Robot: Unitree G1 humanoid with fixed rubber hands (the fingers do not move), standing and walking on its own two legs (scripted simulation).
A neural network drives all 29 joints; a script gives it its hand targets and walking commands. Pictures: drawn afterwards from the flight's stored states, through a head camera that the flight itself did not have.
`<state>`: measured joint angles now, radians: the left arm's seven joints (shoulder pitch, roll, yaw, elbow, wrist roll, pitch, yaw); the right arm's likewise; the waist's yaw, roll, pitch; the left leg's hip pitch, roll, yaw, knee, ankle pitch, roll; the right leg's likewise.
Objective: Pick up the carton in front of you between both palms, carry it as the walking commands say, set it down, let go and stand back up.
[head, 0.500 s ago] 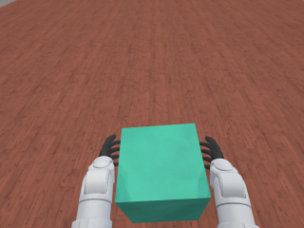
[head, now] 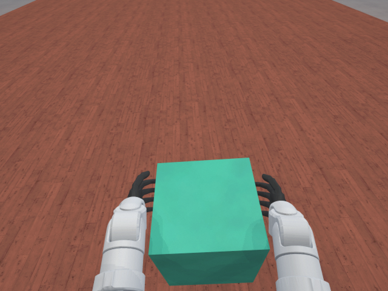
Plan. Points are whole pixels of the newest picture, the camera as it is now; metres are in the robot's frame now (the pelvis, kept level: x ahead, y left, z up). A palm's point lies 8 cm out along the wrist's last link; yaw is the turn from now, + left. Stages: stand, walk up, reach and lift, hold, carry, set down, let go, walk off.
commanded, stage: hold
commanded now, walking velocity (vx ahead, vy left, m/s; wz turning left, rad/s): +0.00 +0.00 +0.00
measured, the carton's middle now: (207, 225) +0.30 +0.00 -0.04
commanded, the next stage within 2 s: set down in 0.58 s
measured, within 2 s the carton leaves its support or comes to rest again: neither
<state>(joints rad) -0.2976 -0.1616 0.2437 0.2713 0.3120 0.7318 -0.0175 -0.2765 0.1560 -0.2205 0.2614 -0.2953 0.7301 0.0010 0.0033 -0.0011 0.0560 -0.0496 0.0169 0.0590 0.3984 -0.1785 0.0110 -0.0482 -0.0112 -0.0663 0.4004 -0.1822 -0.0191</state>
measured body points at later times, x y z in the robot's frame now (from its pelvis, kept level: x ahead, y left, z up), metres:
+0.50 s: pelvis +0.00 +0.01 +0.00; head -0.06 +0.01 +0.44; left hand +0.31 +0.17 +0.05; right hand +0.31 -0.13 +0.05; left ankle +0.04 +0.11 -0.74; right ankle +0.04 -0.10 -0.74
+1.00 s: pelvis +0.01 +0.00 -0.01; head +0.06 +0.00 +0.43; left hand +0.35 +0.16 -0.02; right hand +0.36 -0.13 -0.03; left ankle +0.04 +0.11 -0.74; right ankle +0.04 -0.10 -0.74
